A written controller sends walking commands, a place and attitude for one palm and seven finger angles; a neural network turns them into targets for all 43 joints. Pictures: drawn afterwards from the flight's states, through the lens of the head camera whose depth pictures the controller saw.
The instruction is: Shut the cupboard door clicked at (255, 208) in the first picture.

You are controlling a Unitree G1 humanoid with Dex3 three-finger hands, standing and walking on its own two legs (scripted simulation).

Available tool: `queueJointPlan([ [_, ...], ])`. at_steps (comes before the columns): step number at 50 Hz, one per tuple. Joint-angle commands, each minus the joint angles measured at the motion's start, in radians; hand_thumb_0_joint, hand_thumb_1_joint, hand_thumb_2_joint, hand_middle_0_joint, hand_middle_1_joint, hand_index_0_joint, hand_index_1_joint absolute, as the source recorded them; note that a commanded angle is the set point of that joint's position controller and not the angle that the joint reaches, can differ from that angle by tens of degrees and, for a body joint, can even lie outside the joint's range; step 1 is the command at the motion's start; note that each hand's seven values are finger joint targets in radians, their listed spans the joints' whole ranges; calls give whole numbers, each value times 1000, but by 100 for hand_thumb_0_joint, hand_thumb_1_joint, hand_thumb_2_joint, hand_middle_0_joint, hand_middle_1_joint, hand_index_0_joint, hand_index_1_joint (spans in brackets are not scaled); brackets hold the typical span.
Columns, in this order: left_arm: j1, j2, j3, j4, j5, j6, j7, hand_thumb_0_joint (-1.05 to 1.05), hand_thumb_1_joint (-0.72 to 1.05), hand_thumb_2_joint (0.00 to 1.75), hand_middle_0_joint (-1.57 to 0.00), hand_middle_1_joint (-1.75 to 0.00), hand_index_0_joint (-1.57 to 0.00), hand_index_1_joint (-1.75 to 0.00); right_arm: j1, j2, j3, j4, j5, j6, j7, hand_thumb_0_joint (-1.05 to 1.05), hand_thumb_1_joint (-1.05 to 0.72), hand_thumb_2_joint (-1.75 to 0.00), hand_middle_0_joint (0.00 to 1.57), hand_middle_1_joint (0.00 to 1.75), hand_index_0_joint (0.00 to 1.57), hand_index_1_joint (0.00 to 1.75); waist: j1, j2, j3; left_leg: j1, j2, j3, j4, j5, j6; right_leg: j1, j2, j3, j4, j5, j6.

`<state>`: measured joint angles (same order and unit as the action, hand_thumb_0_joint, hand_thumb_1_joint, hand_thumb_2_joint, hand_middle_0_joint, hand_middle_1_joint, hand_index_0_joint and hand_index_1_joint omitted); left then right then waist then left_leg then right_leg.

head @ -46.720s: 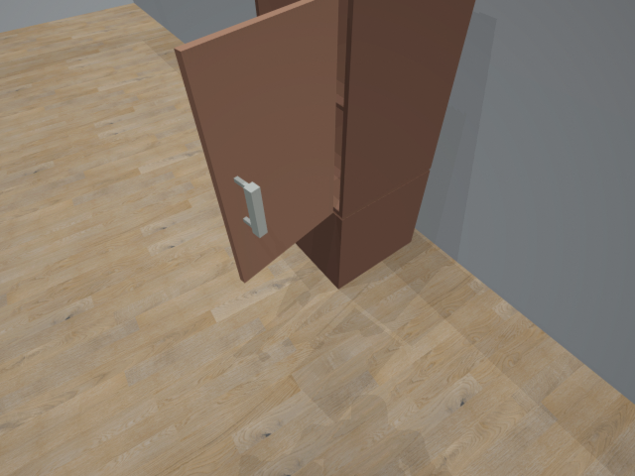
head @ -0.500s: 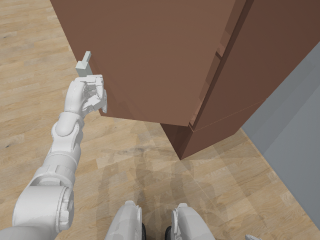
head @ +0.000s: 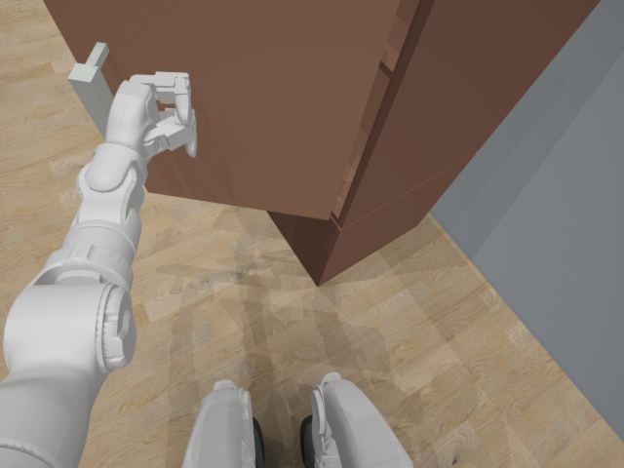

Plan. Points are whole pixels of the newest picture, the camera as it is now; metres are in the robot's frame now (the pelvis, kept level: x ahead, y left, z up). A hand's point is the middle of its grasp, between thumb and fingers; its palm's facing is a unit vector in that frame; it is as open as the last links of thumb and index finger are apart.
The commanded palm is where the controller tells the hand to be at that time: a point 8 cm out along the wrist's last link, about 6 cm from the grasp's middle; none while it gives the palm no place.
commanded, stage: push the door shut along its arc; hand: left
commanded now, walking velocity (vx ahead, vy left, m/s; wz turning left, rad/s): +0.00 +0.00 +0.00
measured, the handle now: (113, 104) +0.57 +0.19 +0.06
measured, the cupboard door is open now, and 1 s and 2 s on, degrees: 50 28 25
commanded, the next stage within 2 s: pull the fist back off the door in 0.82 s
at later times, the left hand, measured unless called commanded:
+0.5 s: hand (195, 104) +0.56 +0.09 +0.07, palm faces -0.36 -0.93 -0.04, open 2.9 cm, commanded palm +0.58 +0.11 +0.06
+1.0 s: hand (218, 75) +0.60 +0.06 +0.07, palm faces -0.29 -0.96 +0.05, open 3.2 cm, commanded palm +0.61 +0.06 +0.06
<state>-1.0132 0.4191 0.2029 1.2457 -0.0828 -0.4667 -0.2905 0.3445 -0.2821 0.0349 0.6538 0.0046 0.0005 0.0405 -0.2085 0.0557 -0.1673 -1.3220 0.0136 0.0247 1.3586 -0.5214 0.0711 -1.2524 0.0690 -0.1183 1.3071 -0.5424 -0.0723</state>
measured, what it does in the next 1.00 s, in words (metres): stands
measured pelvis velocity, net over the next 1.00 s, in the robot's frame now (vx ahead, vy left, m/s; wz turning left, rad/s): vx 0.00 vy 0.00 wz -0.04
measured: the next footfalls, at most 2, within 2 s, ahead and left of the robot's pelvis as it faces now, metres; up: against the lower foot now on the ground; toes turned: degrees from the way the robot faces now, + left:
none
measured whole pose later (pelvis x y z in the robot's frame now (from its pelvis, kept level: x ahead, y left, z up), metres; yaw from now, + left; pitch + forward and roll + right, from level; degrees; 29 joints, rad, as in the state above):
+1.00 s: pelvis +0.00 +0.00 -0.03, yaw -2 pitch +35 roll -7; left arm -1.43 0.53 0.21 1.37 -0.03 -0.21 -0.26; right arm 0.40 -0.26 0.07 0.70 -0.05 -0.10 0.02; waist -0.29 0.07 -0.15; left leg -1.55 0.03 0.00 1.49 -0.55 0.07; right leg -1.46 0.08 -0.15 1.41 -0.56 -0.08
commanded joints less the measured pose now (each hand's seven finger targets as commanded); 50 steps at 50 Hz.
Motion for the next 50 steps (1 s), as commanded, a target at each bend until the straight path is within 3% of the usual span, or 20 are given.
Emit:
queueJointPlan([
  [1, -488, 244, 84, -159, 2, -32, -1, 0, 90, 90, -130, -150, -130, -150, 182, -191, -62, -57, 2, -12, -14, 0, -90, -90, 20, 30, 20, 30, -24, 101, -508, 412, 13, -153, -115, 264, -20, 147, -7, 140, -171, 197, 24],
  [4, -508, 265, 96, -192, 11, -24, -17, 0, 90, 90, -130, -150, -130, -150, 200, -186, -65, -67, 2, -8, -12, 0, -90, -90, 20, 30, 20, 30, -26, 108, -552, 428, 16, -149, -104, 315, -18, 166, -3, 140, -157, 249, 25],
  [9, -574, 215, 42, -218, 3, 7, -54, 0, 90, 90, -130, -150, -130, -150, 217, -189, -70, -57, 3, -7, -14, 0, -90, -90, 20, 30, 20, 30, -53, 122, -572, 468, 19, -157, -93, 334, -15, 135, -1, 141, -168, 264, 30],
  [11, -595, 240, 51, -173, 1, 32, -64, 0, 90, 90, -130, -150, -130, -150, 221, -193, -67, -38, 6, -6, -20, 0, -90, -90, 20, 30, 20, 30, -71, 96, -527, 429, 23, -155, -87, 302, -14, 130, 1, 143, -181, 241, 32],
  [13, -654, 215, 18, -168, -2, 49, -73, 0, 90, 90, -130, -150, -130, -150, 221, -189, -63, -32, 6, -13, -26, 0, -90, -90, 20, 30, 20, 30, -96, 86, -502, 384, 20, -148, -74, 270, -8, 133, -1, 158, -192, 218, 34],
  [17, -693, 256, 43, -168, -11, 59, -95, 0, 90, 90, -130, -150, -130, -150, 229, -194, -60, -21, 2, -33, -33, 0, -90, -90, 20, 30, 20, 30, -90, 130, -556, 405, 18, -149, -54, 303, -8, 125, 0, 159, -179, 230, 28],
  [22, -754, 229, 6, -177, -19, 70, -125, 0, 90, 90, -130, -150, -130, -150, 225, -195, -58, -6, -3, -57, -37, 0, -90, -90, 20, 30, 20, 30, -103, 174, -563, 435, 20, -155, -40, 319, -10, 81, 3, 150, -168, 227, 26],
  [23, -754, 247, 16, -170, -16, 75, -126, 0, 90, 90, -130, -150, -130, -150, 227, -198, -57, -4, -2, -59, -38, 0, -90, -90, 20, 30, 20, 30, -101, 167, -562, 430, 21, -156, -37, 319, -10, 82, 5, 149, -166, 224, 25],
  [25, -790, 217, -12, -158, -12, 81, -129, 0, 90, 90, -130, -150, -130, -150, 225, -201, -56, 5, -4, -68, -39, 0, -90, -90, 20, 30, 20, 30, -114, 197, -555, 460, 23, -168, -36, 320, -11, 22, 7, 130, -154, 212, 24],
  [28, -823, 212, -22, -116, -3, 109, -125, 0, 90, 90, -130, -150, -130, -150, 228, -204, -51, 15, -4, -75, -45, 0, -90, -90, 20, 30, 20, 30, -141, 156, -503, 408, 27, -166, -26, 273, -5, 5, 8, 132, -160, 176, 28],
  [29, -848, 202, -26, -124, -3, 109, -125, 0, 90, 90, -130, -150, -130, -150, 229, -204, -51, 17, -7, -83, -46, 0, -90, -90, 20, 30, 20, 30, -142, 182, -511, 417, 26, -166, -18, 283, -2, -20, 7, 132, -152, 178, 26],
  [33, -884, 232, -16, -102, 6, 132, -129, 0, 90, 90, -130, -150, -130, -150, 231, -209, -46, 27, -13, -96, -53, 0, -90, -90, 20, 30, 20, 30, -152, 195, -530, 397, 26, -168, 1, 277, -4, -30, 8, 127, -134, 169, 24],
  [34, -913, 231, -22, -119, 14, 128, -131, 0, 90, 90, -130, -150, -130, -150, 243, -211, -48, 34, -15, -99, -53, 0, -90, -90, 20, 30, 20, 30, -157, 207, -556, 438, 28, -180, 0, 304, -1, -58, 12, 112, -119, 183, 24],
  [39, -973, 161, -74, -159, 30, 144, -132, 0, 90, 90, -130, -150, -130, -150, 253, -215, -56, 48, -25, -116, -49, 0, -90, -90, 20, 30, 20, 30, -167, 295, -614, 579, 37, -224, -2, 366, -10, -183, 16, 79, -87, 196, 21],
  [43, -1000, 162, -76, -121, 41, 184, -123, 0, 90, 90, -130, -150, -130, -150, 265, -216, -51, 57, -28, -116, -52, 0, -90, -90, 20, 30, 20, 30, -188, 257, -584, 538, 37, -225, -3, 308, -11, -178, 16, 71, -93, 178, 24],
  [46, -1036, 162, -78, -116, 50, 198, -120, 0, 90, 90, -130, -150, -130, -150, 278, -216, -50, 66, -34, -120, -54, 0, -90, -90, 20, 30, 20, 30, -197, 265, -594, 541, 37, -229, 1, 321, -10, -193, 17, 64, -84, 185, 23],
  [47, -1017, 209, 127, -122, -18, 211, 78, 0, 90, 90, -130, -150, -130, -150, 344, -195, -34, 17, -56, -116, -42, 0, -90, -90, 20, 30, 20, 30, -155, 254, -570, 498, 53, -251, -42, 254, -24, -178, 8, 65, -86, 171, 24],
  [48, -957, 161, 96, -55, 10, 222, 178, 0, 90, 90, -130, -150, -130, -150, 325, -190, -31, 13, -65, -113, -22, 0, -90, -90, 20, 30, 20, 30, -155, 245, -533, 470, 58, -265, -64, 204, -32, -187, 5, 65, -87, 146, 29],
  [50, -932, 105, 105, -52, 25, 219, 294, 0, 90, 90, -130, -150, -130, -150, 330, -186, -39, 14, -83, -103, 3, 0, -90, -90, 20, 30, 20, 30, -160, 206, -519, 468, 65, -285, -77, 178, -36, -205, -1, 59, -79, 136, 38],
])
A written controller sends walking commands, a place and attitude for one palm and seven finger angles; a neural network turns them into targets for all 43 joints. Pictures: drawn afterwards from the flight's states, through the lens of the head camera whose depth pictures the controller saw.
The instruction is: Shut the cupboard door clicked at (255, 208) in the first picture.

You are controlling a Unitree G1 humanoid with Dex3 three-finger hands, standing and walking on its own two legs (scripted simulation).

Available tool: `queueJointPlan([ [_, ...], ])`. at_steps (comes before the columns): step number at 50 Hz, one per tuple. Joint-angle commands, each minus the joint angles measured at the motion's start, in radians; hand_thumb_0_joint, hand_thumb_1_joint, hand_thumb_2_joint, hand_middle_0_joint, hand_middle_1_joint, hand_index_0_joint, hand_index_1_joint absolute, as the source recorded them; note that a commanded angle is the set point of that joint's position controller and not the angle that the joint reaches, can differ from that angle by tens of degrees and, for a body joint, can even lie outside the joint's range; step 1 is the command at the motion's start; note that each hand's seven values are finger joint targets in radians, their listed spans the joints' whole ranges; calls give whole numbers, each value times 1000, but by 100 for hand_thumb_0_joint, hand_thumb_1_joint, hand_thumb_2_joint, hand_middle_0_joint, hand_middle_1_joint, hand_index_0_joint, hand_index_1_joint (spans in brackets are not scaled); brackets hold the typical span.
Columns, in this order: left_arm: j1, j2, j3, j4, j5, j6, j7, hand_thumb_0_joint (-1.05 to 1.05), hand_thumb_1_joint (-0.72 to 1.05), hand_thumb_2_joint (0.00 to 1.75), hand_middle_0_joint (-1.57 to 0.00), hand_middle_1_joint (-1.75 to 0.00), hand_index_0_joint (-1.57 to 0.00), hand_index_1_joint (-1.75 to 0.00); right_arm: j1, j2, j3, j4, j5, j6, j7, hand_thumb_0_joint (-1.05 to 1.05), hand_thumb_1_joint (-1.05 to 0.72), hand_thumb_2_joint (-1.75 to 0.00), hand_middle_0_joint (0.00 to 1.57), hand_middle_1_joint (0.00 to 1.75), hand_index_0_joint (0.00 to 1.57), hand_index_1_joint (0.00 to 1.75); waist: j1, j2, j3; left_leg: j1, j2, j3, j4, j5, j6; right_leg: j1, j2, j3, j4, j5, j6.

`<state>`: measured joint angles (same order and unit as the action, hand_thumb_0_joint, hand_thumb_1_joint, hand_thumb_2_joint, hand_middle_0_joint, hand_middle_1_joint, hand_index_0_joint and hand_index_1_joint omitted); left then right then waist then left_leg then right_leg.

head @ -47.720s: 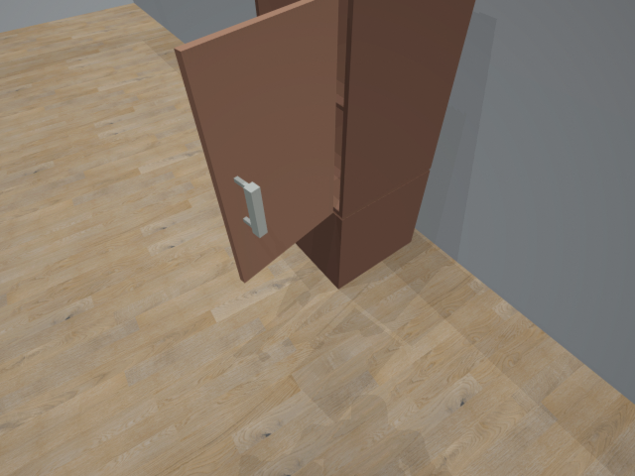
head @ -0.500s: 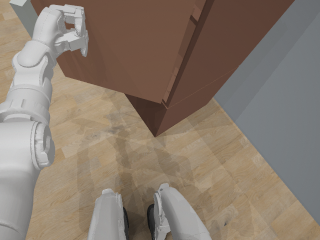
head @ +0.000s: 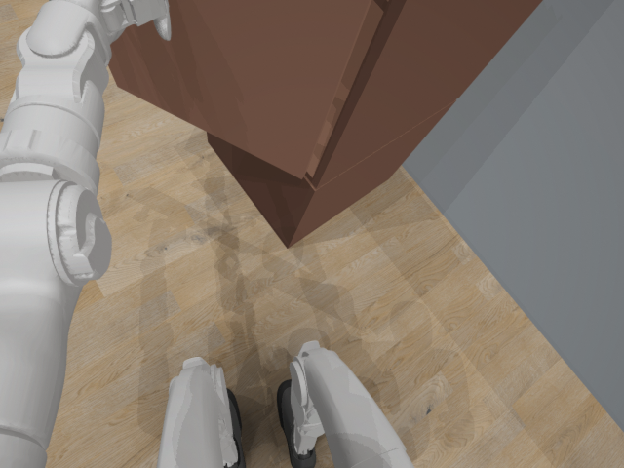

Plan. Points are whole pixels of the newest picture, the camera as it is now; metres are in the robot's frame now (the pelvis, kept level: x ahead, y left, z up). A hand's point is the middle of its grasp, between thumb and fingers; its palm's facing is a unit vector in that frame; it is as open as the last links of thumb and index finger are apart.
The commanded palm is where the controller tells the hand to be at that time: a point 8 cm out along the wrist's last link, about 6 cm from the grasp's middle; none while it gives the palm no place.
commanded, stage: pull the fist back off the door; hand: left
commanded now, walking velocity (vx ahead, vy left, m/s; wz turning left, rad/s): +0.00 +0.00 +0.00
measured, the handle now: out of the picture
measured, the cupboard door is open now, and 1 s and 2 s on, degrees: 28 25 25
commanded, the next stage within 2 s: draw the hand back to the body in 0.80 s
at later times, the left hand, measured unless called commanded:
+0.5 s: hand (174, 15) +0.57 +0.07 +0.11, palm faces +0.09 -0.99 -0.05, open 3.1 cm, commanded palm +0.52 +0.11 +0.09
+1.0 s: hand (185, 68) +0.52 +0.06 +0.10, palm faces +0.09 -1.00 -0.03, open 3.1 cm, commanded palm +0.46 +0.13 +0.12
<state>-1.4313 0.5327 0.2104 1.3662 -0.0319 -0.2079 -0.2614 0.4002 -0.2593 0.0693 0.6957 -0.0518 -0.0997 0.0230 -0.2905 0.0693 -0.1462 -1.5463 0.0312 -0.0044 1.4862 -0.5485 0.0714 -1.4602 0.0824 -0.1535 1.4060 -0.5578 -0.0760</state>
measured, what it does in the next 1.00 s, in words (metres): rises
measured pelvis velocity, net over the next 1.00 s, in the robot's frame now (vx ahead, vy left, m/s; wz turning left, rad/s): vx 0.02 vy -0.03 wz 0.06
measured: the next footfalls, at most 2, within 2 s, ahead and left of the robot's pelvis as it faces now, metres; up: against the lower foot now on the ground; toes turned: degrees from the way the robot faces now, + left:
none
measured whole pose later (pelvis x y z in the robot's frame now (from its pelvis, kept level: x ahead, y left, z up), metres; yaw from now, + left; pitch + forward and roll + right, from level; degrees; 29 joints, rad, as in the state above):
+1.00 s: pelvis +0.02 -0.03 +0.05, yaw +4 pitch +26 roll +0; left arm -0.88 0.17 0.19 1.13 -0.01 -0.52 0.15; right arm 0.27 -0.23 -0.01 0.64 -0.04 0.06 0.10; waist -0.16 0.04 -0.18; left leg -1.21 0.00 0.03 1.27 -0.52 0.03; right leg -1.17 0.07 -0.10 1.26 -0.56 -0.10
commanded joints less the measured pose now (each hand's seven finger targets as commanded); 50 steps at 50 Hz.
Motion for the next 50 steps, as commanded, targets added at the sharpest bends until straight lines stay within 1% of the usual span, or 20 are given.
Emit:
queueJointPlan([
  [1, -504, -20, 112, -183, -11, -54, 329, 0, 90, 90, -130, -150, -130, -150, 283, -205, -77, -35, -38, 3, 34, 0, -90, -90, 20, 30, 20, 30, -69, 190, -548, 677, 41, -242, -204, 207, -38, 27, -17, 101, -186, 152, 44],
  [4, -491, 44, 154, -302, 117, -168, 513, 0, 90, 90, -130, -150, -130, -150, 302, -195, -91, -44, -73, 11, 83, 0, -90, -90, 20, 30, 20, 30, -20, 261, -669, 735, 36, -219, -188, 328, -53, 69, -14, 105, -168, 200, 44],
  [5, -481, 27, 111, -344, 172, -205, 538, 0, 90, 90, -130, -150, -130, -150, 303, -194, -103, -40, -78, 19, 101, 0, -90, -90, 20, 30, 20, 30, -21, 315, -715, 786, 37, -215, -180, 404, -62, 68, -14, 108, -165, 232, 41],
  [8, -392, 23, 73, -380, 233, -264, 535, 0, 90, 90, -130, -150, -130, -150, 317, -192, -128, -30, -71, 50, 134, 0, -90, -90, 20, 30, 20, 30, -17, 280, -765, 816, 30, -179, -185, 483, -63, 195, -7, 116, -198, 305, 37],
  [11, -309, -9, 62, -357, 164, -238, 449, 0, 90, 90, -130, -150, -130, -150, 312, -191, -132, -44, -39, 79, 127, 0, -90, -90, 20, 30, 20, 30, -10, 175, -749, 733, 10, -137, -225, 427, -44, 383, -5, 136, -250, 364, 45],
  [13, -244, 20, 122, -326, 94, -203, 410, 0, 90, 90, -130, -150, -130, -150, 299, -188, -125, -56, -20, 89, 111, 0, -90, -90, 20, 30, 20, 30, 7, 83, -706, 620, -3, -102, -244, 353, -34, 513, -13, 177, -296, 364, 53],
  [14, -218, 69, 172, -332, 72, -202, 400, 0, 90, 90, -130, -150, -130, -150, 301, -189, -119, -62, -15, 93, 102, 0, -90, -90, 20, 30, 20, 30, 31, 79, -703, 602, -5, -94, -256, 351, -33, 549, -12, 183, -300, 377, 51],
  [16, -184, 30, 171, -352, 35, -222, 396, 0, 90, 90, -130, -150, -130, -150, 281, -168, -115, -71, -12, 92, 94, 0, -90, -90, 20, 30, 20, 30, 41, 39, -650, 548, -10, -77, -262, 341, -32, 607, -27, 218, -323, 407, 57],
  [21, 9, -129, 61, -394, 57, -358, 412, 0, 90, 90, -130, -150, -130, -150, 258, -141, -130, -67, -23, 87, 110, 0, -90, -90, 20, 30, 20, 30, 60, 20, -560, 584, -21, -50, -272, 396, -32, 605, -30, 213, -325, 528, 67],
  [24, 106, -219, -8, -317, 69, -368, 400, 0, 90, 90, -130, -150, -130, -150, 246, -141, -140, -60, -17, 105, 117, 0, -90, -90, 20, 30, 20, 30, 52, -23, -464, 544, -32, -33, -276, 347, -28, 598, -42, 234, -345, 528, 83],
  [27, 170, -221, -4, -277, 51, -340, 384, 0, 90, 90, -130, -150, -130, -150, 205, -146, -142, -75, -1, 128, 109, 0, -90, -90, 20, 30, 20, 30, 65, -81, -433, 459, -42, -25, -269, 271, -32, 658, -69, 293, -379, 507, 104],
  [28, 149, -232, -9, -310, 38, -341, 383, 0, 90, 90, -130, -150, -130, -150, 193, -143, -143, -84, 1, 132, 105, 0, -90, -90, 20, 30, 20, 30, 66, -96, -442, 441, -46, -24, -264, 257, -31, 688, -81, 319, -388, 515, 112],
  [31, 89, -208, 8, -479, 16, -399, 393, 0, 90, 90, -130, -150, -130, -150, 159, -138, -150, -94, 1, 131, 96, 0, -90, -90, 20, 30, 20, 30, 102, 12, -565, 554, -50, -21, -264, 334, -34, 703, -74, 293, -350, 589, 99],
  [33, 79, -242, -30, -619, 11, -458, 400, 0, 90, 90, -130, -150, -130, -150, 131, -131, -160, -103, 0, 123, 96, 0, -90, -90, 20, 30, 20, 30, 117, 67, -671, 679, -50, -25, -270, 409, -34, 690, -63, 257, -323, 630, 91],
  [34, 65, -274, -63, -674, 10, -484, 406, 0, 90, 90, -130, -150, -130, -150, 127, -128, -163, -102, 1, 118, 95, 0, -90, -90, 20, 30, 20, 30, 105, 52, -692, 731, -48, -27, -269, 448, -30, 670, -55, 238, -311, 652, 91],
  [36, 128, -253, -55, -673, 24, -502, 420, 0, 90, 90, -130, -150, -130, -150, 111, -134, -168, -91, 1, 120, 94, 0, -90, -90, 20, 30, 20, 30, 112, 34, -698, 737, -46, -30, -266, 450, -30, 674, -55, 242, -312, 655, 100],
  [40, 150, -278, -93, -500, 77, -444, 437, 0, 90, 90, -130, -150, -130, -150, 92, -129, -161, -72, 8, 141, 83, 0, -90, -90, 20, 30, 20, 30, 74, -78, -530, 588, -49, -19, -254, 312, -22, 651, -71, 277, -354, 561, 132],
  [43, 115, -261, -75, -378, 69, -380, 446, 0, 90, 90, -130, -150, -130, -150, 67, -132, -149, -73, 16, 154, 67, 0, -90, -90, 20, 30, 20, 30, 52, -148, -423, 475, -52, -16, -258, 192, -20, 645, -82, 315, -409, 384, 133],
  [46, 105, -219, -15, -367, 26, -374, 439, 0, 90, 90, -130, -150, -130, -150, 50, -134, -137, -88, 15, 147, 57, 0, -90, -90, 20, 30, 20, 30, 91, -74, -482, 500, -55, -19, -269, 213, -28, 662, -75, 303, -390, 382, 106],
  [50, 277, -154, 39, -608, 0, -428, 399, 0, 90, 90, -130, -150, -130, -150, 41, -132, -141, -152, 22, 139, 62, 0, -90, -90, 20, 30, 20, 30, 206, 48, -744, 743, -53, -18, -341, 408, -37, 787, -57, 252, -346, 593, 88],
])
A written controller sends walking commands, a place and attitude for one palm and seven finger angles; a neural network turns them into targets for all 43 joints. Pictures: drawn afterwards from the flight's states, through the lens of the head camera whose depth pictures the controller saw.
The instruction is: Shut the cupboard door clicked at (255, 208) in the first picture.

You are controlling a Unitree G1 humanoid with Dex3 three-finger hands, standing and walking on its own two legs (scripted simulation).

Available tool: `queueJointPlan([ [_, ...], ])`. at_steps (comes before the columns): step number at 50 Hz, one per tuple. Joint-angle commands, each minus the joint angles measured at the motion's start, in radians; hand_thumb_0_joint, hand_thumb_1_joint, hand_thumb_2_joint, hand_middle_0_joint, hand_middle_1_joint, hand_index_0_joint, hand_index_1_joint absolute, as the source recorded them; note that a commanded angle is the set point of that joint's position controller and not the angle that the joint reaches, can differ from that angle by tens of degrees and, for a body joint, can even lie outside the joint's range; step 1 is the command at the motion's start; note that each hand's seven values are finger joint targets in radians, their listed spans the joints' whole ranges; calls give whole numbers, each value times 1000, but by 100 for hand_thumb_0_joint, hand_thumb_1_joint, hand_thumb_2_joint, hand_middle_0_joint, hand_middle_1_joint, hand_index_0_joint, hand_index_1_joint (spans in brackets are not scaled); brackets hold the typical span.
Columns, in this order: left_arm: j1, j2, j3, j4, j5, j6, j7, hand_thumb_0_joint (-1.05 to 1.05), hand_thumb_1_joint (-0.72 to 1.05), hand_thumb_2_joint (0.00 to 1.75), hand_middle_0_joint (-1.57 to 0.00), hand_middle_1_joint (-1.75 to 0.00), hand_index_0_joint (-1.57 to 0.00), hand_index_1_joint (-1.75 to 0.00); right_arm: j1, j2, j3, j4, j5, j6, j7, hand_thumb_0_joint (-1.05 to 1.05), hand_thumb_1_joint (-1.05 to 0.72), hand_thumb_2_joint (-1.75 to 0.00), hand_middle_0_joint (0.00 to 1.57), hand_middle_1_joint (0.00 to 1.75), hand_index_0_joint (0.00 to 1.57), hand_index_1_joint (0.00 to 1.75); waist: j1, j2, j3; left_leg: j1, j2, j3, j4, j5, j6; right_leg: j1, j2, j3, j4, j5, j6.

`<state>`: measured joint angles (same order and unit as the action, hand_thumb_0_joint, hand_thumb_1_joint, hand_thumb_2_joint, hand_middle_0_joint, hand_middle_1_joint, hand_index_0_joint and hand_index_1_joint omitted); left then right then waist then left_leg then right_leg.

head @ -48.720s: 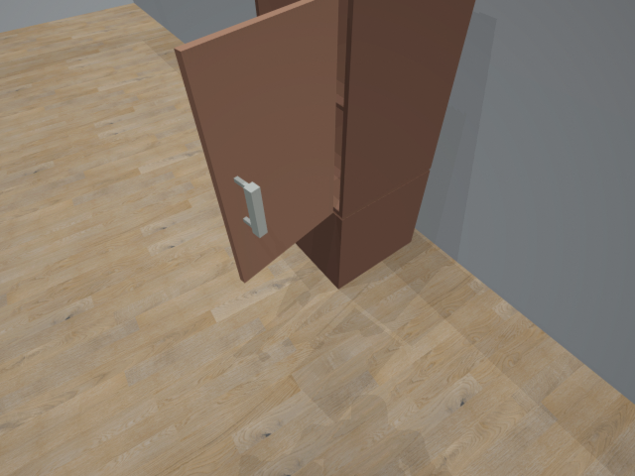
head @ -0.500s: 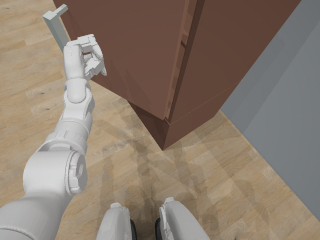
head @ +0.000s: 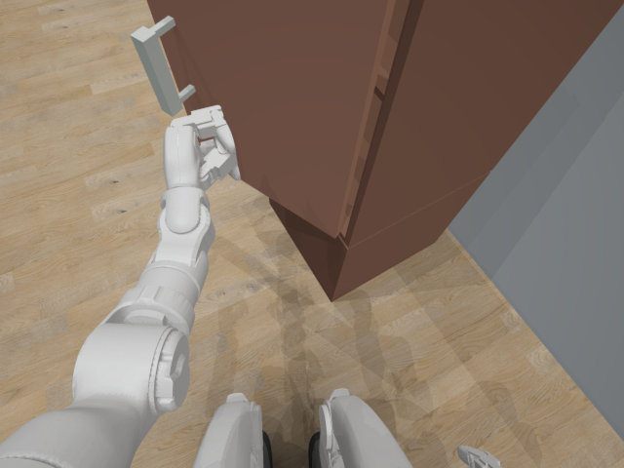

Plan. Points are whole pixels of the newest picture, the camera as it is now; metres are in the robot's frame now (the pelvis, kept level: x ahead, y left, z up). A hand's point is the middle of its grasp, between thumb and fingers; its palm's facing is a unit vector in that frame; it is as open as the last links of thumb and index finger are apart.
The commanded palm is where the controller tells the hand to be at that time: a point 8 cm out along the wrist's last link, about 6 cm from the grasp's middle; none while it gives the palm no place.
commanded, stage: draw the hand back to the body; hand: left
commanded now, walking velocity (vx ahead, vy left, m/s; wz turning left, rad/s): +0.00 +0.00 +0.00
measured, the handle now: (169, 68) +0.68 +0.15 +0.04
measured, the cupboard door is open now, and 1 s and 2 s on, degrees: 25 25 25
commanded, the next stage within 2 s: step back with the hand held close in 1.50 s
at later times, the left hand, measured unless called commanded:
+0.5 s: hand (100, 222) +0.35 +0.15 +0.16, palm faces -0.03 -0.99 -0.12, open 3.1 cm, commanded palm +0.32 +0.22 +0.17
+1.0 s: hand out of the picture +0.25 +0.29 +0.25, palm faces +0.33 -0.87 -0.35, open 5.2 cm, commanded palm +0.20 +0.33 +0.28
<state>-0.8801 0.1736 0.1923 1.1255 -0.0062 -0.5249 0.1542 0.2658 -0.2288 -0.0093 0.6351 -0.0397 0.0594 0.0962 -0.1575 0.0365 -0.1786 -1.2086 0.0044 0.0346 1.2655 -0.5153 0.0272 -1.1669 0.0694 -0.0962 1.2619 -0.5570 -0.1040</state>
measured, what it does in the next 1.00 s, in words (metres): rises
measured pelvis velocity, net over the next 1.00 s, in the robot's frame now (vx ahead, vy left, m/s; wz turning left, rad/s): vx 0.04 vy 0.05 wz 0.02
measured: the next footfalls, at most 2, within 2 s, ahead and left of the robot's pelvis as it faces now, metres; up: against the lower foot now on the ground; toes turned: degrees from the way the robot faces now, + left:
none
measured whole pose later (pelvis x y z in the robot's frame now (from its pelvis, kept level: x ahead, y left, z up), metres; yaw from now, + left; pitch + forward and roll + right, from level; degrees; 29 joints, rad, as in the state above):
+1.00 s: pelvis +0.04 +0.05 +0.12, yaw +1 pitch -3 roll -1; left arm 0.38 0.35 0.20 -0.31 -0.09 0.00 0.08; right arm 0.19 -0.21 0.07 0.56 0.03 0.02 -0.04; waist 0.05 0.07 -0.01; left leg -0.14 -0.07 0.03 0.43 -0.24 0.08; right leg -0.08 0.03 -0.04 0.39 -0.26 -0.02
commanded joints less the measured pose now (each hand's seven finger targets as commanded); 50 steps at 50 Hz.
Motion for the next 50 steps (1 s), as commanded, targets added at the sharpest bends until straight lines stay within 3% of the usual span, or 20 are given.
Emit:
queueJointPlan([
  [1, -232, 213, 58, -426, -31, -111, -26, 0, 90, 90, -130, -150, -130, -150, 177, -161, -61, -99, 15, -19, -8, 0, -90, -90, 20, 30, 20, 30, 84, 64, -723, 446, -24, -58, -142, 407, 7, 519, -39, 180, -210, 621, 116],
  [2, -155, 206, 44, -473, -27, -101, -38, 0, 90, 90, -130, -150, -130, -150, 173, -158, -64, -112, 22, -17, -6, 0, -90, -90, 20, 30, 20, 30, 96, 48, -709, 468, -22, -51, -160, 422, 7, 544, -37, 180, -227, 645, 120],
  [4, -10, 140, -15, -514, -39, -55, -60, 0, 90, 90, -130, -150, -130, -150, 175, -154, -62, -133, 37, -11, -8, 0, -90, -90, 20, 30, 20, 30, 90, -49, -624, 483, -19, -46, -214, 416, 12, 589, -33, 174, -279, 662, 132],
  [8, 124, 86, -67, -625, -111, 63, -98, 0, 90, 90, -130, -150, -130, -150, 150, -156, -56, -166, 70, 0, -36, 0, -90, -90, 20, 30, 20, 30, 69, -211, -377, 431, -21, -26, -307, 271, 24, 677, -60, 220, -442, 549, 169],
  [9, 113, 72, -92, -685, -125, 68, -107, 0, 90, 90, -130, -150, -130, -150, 132, -157, -53, -171, 77, -7, -48, 0, -90, -90, 20, 30, 20, 30, 67, -198, -354, 469, -21, -25, -325, 258, 27, 672, -61, 222, -467, 497, 164],
  [10, 141, 69, -92, -669, -139, 72, -112, 0, 90, 90, -130, -150, -130, -150, 110, -153, -48, -164, 83, -13, -56, 0, -90, -90, 20, 30, 20, 30, 69, -216, -271, 468, -21, -28, -341, 175, 23, 628, -69, 236, -523, 340, 164],
  [11, 131, 66, -105, -721, -148, 63, -116, 0, 90, 90, -130, -150, -130, -150, 92, -154, -47, -168, 81, -21, -66, 0, -90, -90, 20, 30, 20, 30, 65, -188, -230, 489, -20, -29, -361, 159, 28, 615, -66, 229, -545, 268, 148],
  [12, 156, 83, -97, -755, -149, 53, -117, 0, 90, 90, -130, -150, -130, -150, 85, -155, -49, -165, 80, -29, -74, 0, -90, -90, 20, 30, 20, 30, 75, -169, -223, 528, -19, -30, -379, 180, 30, 620, -59, 207, -547, 269, 131],
  [15, 241, 83, -135, -883, -130, 19, -124, 0, 90, 90, -130, -150, -130, -150, 65, -146, -44, -159, 80, -55, -81, 0, -90, -90, 20, 30, 20, 30, 99, 25, -274, 730, -10, -49, -419, 316, 21, 595, -39, 127, -490, 422, 94],
  [18, 399, 98, -143, -916, -123, 41, -148, 0, 90, 90, -124, -144, -124, -144, 31, -144, -35, -174, 85, -65, -77, 0, -90, -90, 20, 30, 20, 30, 123, 53, -232, 792, -3, -64, -462, 367, 12, 593, -34, 100, -493, 446, 83],
  [21, 519, 134, -110, -946, -152, 120, -178, 0, 90, 90, -116, -135, -116, -135, -21, -149, -25, -208, 101, -63, -80, 0, -90, -90, 20, 30, 20, 30, 147, 13, -157, 780, 0, -65, -517, 334, 10, 640, -35, 97, -531, 415, 83],
  [22, 526, 165, -180, -1035, -87, 174, -146, 0, 90, 90, -113, -132, -113, -132, -75, -119, -32, -245, 110, -20, -101, 0, -90, -90, 20, 30, 20, 30, 151, -46, -200, 815, -2, -67, -579, 313, 6, 739, -60, 155, -598, 392, 85],
  [24, 569, 199, -138, -1136, -95, 236, -119, 0, 90, 90, -108, -126, -108, -126, -110, -115, -25, -278, 114, -1, -134, 0, -90, -90, 20, 30, 20, 30, 150, -79, -149, 815, -2, -56, -612, 301, 14, 802, -72, 167, -657, 393, 96],
  [26, 612, 214, -130, -1169, -91, 281, -99, 0, 90, 90, -102, -120, -102, -120, -143, -109, -7, -275, 114, 9, -152, 0, -90, -90, 20, 30, 20, 30, 155, -49, -76, 849, 5, -67, -660, 304, 17, 818, -73, 155, -688, 395, 90],
  [29, 668, 246, -102, -1277, -91, 330, -85, 0, 90, 90, -94, -111, -94, -111, -166, -107, 1, -277, 113, 1, -172, 0, -90, -90, 20, 30, 20, 30, 158, -30, -58, 940, 13, -77, -713, 352, 19, 870, -65, 137, -739, 426, 83],
  [31, 694, 229, -111, -1334, -85, 360, -78, 0, 90, 90, -89, -105, -89, -105, -173, -99, 12, -273, 113, -9, -175, 0, -90, -90, 20, 30, 20, 30, 153, 33, -51, 1023, 22, -94, -749, 399, 12, 881, -63, 118, -757, 443, 74],
  [34, 809, 228, -104, -1415, -85, 402, -75, 0, 90, 90, -81, -96, -81, -96, -179, -103, 19, -268, 103, -34, -174, 0, -90, -90, 20, 30, 20, 30, 162, 39, -28, 1100, 38, -119, -797, 466, 3, 910, -55, 101, -804, 466, 73],
  [38, 933, 235, -69, -1524, -82, 438, -67, 0, 90, 90, -69, -84, -69, -84, -184, -101, 29, -263, 91, -59, -164, 0, -90, -90, 20, 30, 20, 30, 169, 37, 6, 1148, 51, -137, -848, 546, -19, 965, -59, 86, -846, 493, 73],
  [43, 1045, 301, 47, -1602, -82, 457, -59, 0, 90, 90, -56, -69, -56, -69, -196, -103, 27, -250, 80, -76, -154, 0, -90, -90, 20, 30, 20, 30, 187, 15, 57, 1145, 54, -136, -893, 573, -36, 1020, -60, 81, -888, 498, 72],
  [50, 1170, 376, 187, -1746, -84, 441, -42, 0, 90, 90, -36, -48, -36, -48, -207, -103, 17, -231, 75, -119, -143, 0, -90, -90, 20, 30, 20, 30, 208, 83, 36, 1151, 52, -131, -905, 594, -40, 1081, -64, 85, -906, 499, 71],
])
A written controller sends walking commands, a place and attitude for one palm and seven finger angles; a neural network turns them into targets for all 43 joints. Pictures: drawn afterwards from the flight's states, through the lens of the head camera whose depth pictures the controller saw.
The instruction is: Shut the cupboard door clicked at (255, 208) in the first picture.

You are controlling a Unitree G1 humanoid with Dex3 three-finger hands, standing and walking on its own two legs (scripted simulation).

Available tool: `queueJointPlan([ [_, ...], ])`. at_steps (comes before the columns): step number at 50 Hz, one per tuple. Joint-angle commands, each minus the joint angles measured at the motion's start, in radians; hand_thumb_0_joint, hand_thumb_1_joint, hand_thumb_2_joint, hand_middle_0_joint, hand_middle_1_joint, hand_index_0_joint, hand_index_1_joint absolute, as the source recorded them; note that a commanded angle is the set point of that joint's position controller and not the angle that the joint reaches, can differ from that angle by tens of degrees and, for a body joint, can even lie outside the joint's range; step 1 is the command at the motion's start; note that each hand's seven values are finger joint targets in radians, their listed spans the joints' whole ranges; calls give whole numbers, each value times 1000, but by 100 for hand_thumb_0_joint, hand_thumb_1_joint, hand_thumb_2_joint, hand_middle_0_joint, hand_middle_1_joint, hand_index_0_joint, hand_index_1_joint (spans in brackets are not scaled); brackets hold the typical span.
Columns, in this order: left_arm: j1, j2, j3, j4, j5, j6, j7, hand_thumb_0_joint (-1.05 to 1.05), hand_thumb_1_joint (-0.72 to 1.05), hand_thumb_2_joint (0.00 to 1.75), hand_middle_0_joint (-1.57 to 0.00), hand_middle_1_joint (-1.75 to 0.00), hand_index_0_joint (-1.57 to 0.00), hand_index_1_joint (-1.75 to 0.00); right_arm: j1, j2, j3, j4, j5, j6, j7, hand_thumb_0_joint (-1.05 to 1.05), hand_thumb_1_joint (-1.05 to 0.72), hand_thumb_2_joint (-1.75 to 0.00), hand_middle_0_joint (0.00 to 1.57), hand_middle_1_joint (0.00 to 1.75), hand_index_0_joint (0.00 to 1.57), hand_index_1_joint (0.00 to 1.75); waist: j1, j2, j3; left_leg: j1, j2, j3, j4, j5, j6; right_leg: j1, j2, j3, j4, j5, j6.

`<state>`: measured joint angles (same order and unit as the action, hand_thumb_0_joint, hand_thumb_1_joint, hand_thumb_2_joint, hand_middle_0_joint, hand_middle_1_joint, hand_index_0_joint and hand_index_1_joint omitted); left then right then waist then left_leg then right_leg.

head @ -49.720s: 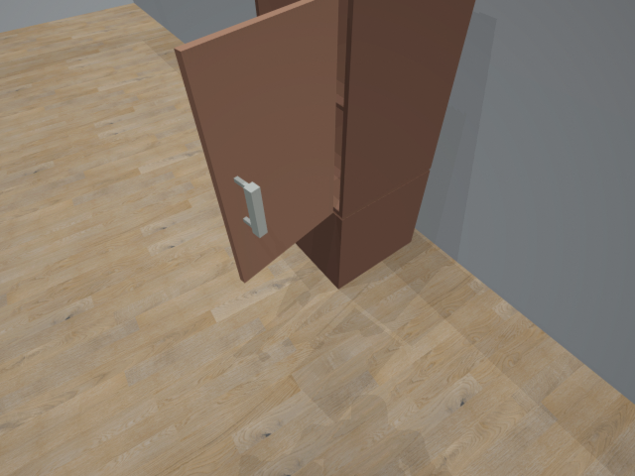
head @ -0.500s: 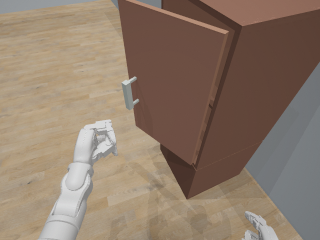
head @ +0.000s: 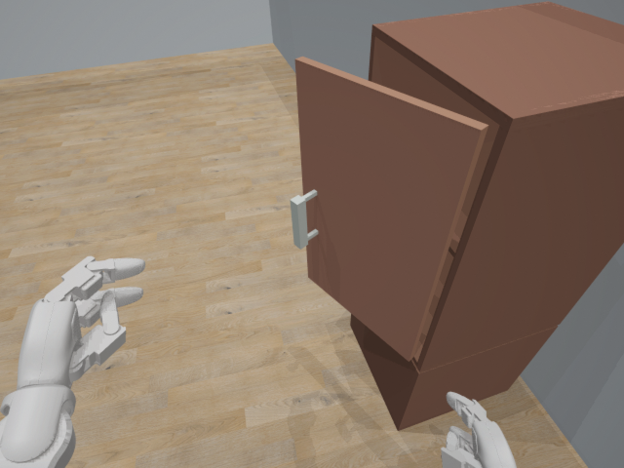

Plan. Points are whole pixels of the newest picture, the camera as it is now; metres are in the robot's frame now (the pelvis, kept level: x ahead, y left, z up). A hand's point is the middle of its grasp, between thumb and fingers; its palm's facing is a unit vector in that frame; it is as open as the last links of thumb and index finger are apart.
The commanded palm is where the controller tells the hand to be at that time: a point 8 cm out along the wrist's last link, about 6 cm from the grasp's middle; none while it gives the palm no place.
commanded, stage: draw the hand back to the body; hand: left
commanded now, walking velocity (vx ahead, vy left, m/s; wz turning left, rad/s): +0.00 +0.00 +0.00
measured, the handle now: (306, 218) +0.64 +0.09 -0.08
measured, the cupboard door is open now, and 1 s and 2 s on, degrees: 25 25 25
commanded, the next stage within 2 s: step back with the hand held close in 0.50 s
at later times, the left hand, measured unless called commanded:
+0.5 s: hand (97, 344) +0.18 +0.23 +0.16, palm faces +0.41 -0.82 -0.40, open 7.4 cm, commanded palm +0.14 +0.27 +0.17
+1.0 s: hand (100, 331) +0.20 +0.23 +0.16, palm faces +0.33 -0.80 -0.51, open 7.4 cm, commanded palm +0.13 +0.28 +0.17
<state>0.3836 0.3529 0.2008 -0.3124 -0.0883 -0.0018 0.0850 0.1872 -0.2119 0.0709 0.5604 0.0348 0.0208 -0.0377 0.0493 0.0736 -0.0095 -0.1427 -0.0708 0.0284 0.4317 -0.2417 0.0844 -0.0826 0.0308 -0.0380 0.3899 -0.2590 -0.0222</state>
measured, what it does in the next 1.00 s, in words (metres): stands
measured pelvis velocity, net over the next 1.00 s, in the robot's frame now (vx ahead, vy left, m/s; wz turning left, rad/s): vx -0.02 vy -0.02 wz -0.03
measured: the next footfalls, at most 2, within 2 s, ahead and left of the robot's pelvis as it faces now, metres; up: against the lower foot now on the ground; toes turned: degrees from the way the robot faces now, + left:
left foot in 1.90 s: -0.06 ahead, +0.11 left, +0.00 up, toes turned +4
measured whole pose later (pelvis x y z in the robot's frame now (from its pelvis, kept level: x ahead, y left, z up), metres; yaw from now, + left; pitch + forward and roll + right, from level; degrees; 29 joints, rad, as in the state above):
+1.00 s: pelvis -0.02 -0.02 -0.01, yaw -2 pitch +1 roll +0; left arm 0.54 0.44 0.39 -0.45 -0.08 -0.14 0.11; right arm 0.16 -0.26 -0.02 0.57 0.03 0.06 -0.08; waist 0.00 0.05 -0.01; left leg -0.28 -0.04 0.06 0.50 -0.25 0.07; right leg -0.24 0.05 -0.02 0.49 -0.27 -0.04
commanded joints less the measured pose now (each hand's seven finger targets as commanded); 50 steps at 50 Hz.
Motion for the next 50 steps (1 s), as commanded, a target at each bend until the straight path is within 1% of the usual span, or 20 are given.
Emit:
queueJointPlan([
  [1, -72, 203, 195, -318, -3, -84, 29, 0, 90, 90, -34, -45, -34, -45, -128, -119, -64, -151, 1, -86, -7, 0, -90, -90, 20, 30, 20, 30, 3, 49, -122, 84, 129, -129, -73, 317, -101, -9, -24, 25, -35, 195, -10],
  [6, 21, 247, 295, -334, -11, -103, 36, 0, 90, 90, -20, -30, -20, -30, -132, -126, -77, -136, 7, -113, -6, 0, -90, -90, 20, 30, 20, 30, 11, 23, -57, 33, 124, -120, -92, 203, -96, -23, -21, 27, -49, 146, -10],
  [9, 40, 155, 221, -221, -6, -95, 28, 0, 90, 90, -20, -30, -20, -30, -121, -139, -88, -118, 5, -118, -5, 0, -90, -90, 20, 30, 20, 30, -7, -65, 21, 6, 118, -111, -103, 120, -81, -71, -24, 29, -69, 102, -5],
  [10, 21, 141, 202, -216, -5, -97, 27, 0, 90, 90, -20, -30, -20, -30, -122, -144, -90, -118, 7, -117, -6, 0, -90, -90, 20, 30, 20, 30, -14, -56, 44, 5, 118, -107, -104, 96, -77, -88, -28, 33, -67, 84, -3],
  [13, -29, 172, 218, -237, 3, -110, 35, 0, 90, 90, -20, -30, -20, -30, -118, -148, -96, -115, 4, -125, -12, 0, -90, -90, 20, 30, 20, 30, -9, -41, -10, 19, 106, -101, -98, 67, -61, -73, -32, 38, -61, 67, -1],
  [17, -36, 219, 249, -315, 3, -130, 43, 0, 90, 90, -20, -30, -20, -30, -132, -135, -91, -117, 0, -146, -20, 0, -90, -90, 20, 30, 20, 30, 10, -12, -100, 40, 90, -76, -70, 124, -48, -21, -41, 53, -60, 98, -4],
  [19, -38, 257, 279, -336, 3, -132, 49, 0, 90, 90, -20, -30, -20, -30, -140, -134, -87, -111, -2, -158, -25, 0, -90, -90, 20, 30, 20, 30, 17, 9, -94, 33, 87, -71, -61, 130, -49, -21, -42, 62, -72, 102, -6],
  [22, -25, 234, 269, -334, 4, -135, 52, 0, 90, 90, -20, -30, -20, -30, -141, -122, -80, -102, -1, -167, -26, 0, -90, -90, 20, 30, 20, 30, 13, 67, -50, 29, 83, -64, -61, 154, -55, -34, -41, 59, -68, 130, -10],
  [24, -4, 231, 275, -301, 2, -129, 48, 0, 90, 90, -20, -30, -20, -30, -140, -123, -82, -94, 0, -168, -24, 0, -90, -90, 20, 30, 20, 30, 14, 54, -18, 18, 85, -64, -62, 159, -57, -44, -37, 61, -81, 130, -10],
  [28, 40, 196, 265, -225, -12, -125, 33, 0, 90, 90, -20, -30, -20, -30, -134, -121, -88, -100, 1, -152, -19, 0, -90, -90, 20, 30, 20, 30, 11, -35, 7, 13, 87, -47, -58, 159, -48, -58, -42, 65, -82, 138, -1],
  [29, 57, 192, 268, -196, -16, -122, 28, 0, 90, 90, -20, -30, -20, -30, -134, -125, -92, -100, 0, -149, -20, 0, -90, -90, 20, 30, 20, 30, 13, -83, 18, 8, 88, -46, -55, 160, -46, -63, -41, 68, -94, 136, 2],
  [31, 46, 186, 256, -210, -16, -125, 22, 0, 90, 90, -20, -30, -20, -30, -134, -126, -94, -106, 2, -141, -18, 0, -90, -90, 20, 30, 20, 30, 9, -74, 0, 16, 89, -39, -52, 158, -41, -58, -47, 74, -88, 137, 6],
  [32, -72, 297, 369, -277, -2, -174, 34, 0, 90, 90, -20, -30, -20, -30, -123, -157, -109, -128, 3, -122, -20, 0, -90, -90, 20, 30, 20, 30, -24, -60, -5, -26, 104, -78, 17, 79, -19, -136, -116, 195, -138, 139, 24],
  [33, 10, 231, 318, -200, -1, -186, 31, 0, 90, 90, -20, -30, -20, -30, -120, -142, -106, -103, -4, -110, -24, 0, -90, -90, 20, 30, 20, 30, -32, -95, -15, -20, 98, -80, 57, 66, -18, -165, -148, 216, -153, 128, 23],
  [36, 37, 214, 286, -225, 10, -205, 32, 0, 90, 90, -20, -30, -20, -30, -122, -136, -111, -104, -6, -88, -24, 0, -90, -90, 20, 30, 20, 30, -35, -99, -70, -36, 97, -67, 91, 93, -24, -149, -182, 209, -109, 240, 27],
  [39, 47, 233, 294, -285, 13, -213, 42, 0, 90, 90, -20, -30, -20, -30, -126, -143, -117, -110, -6, -72, -34, 0, -90, -90, 20, 30, 20, 30, -38, -23, -137, -20, 112, -64, 71, 179, -26, -111, -172, 176, -36, 370, 39],
  [43, 76, 273, 331, -353, 10, -210, 57, 0, 90, 90, -20, -30, -20, -30, -124, -149, -121, -141, -4, -43, -50, 0, -90, -90, 20, 30, 20, 30, -41, -25, -200, -14, 142, -79, 58, 383, -24, -62, -132, 138, 68, 545, 51],
  [44, 91, 298, 358, -346, 9, -206, 61, 0, 90, 90, -20, -30, -20, -30, -127, -150, -121, -143, -6, -37, -54, 0, -90, -90, 20, 30, 20, 30, -38, -23, -202, -22, 148, -87, 56, 417, -27, -58, -128, 132, 82, 557, 50],
  [46, 126, 290, 362, -344, 7, -201, 64, 0, 90, 90, -20, -30, -20, -30, -117, -146, -122, -157, -4, -24, -57, 0, -90, -90, 20, 30, 20, 30, -39, -42, -213, -46, 159, -96, 55, 452, -29, -40, -118, 130, 108, 557, 41],
  [50, 196, 275, 365, -315, 0, -193, 63, 0, 90, 90, -20, -30, -20, -30, -111, -147, -126, -171, -1, -5, -53, 0, -90, -90, 20, 30, 20, 30, -42, -46, -200, -111, 175, -115, 37, 410, -32, -39, -111, 137, 123, 483, 27],
])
